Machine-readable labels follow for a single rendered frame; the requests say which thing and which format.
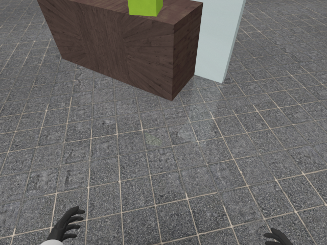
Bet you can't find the robot right hand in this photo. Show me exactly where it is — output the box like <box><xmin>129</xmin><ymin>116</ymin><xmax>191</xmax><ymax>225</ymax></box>
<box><xmin>264</xmin><ymin>228</ymin><xmax>293</xmax><ymax>245</ymax></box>

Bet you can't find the carton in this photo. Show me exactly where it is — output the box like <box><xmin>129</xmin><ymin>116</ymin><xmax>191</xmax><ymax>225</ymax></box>
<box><xmin>128</xmin><ymin>0</ymin><xmax>163</xmax><ymax>16</ymax></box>

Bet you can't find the pedestal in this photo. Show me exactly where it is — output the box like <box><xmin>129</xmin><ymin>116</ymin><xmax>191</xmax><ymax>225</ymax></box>
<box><xmin>37</xmin><ymin>0</ymin><xmax>203</xmax><ymax>101</ymax></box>

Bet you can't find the robot left hand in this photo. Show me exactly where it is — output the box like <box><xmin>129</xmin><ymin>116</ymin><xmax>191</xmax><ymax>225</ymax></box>
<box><xmin>47</xmin><ymin>206</ymin><xmax>85</xmax><ymax>242</ymax></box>

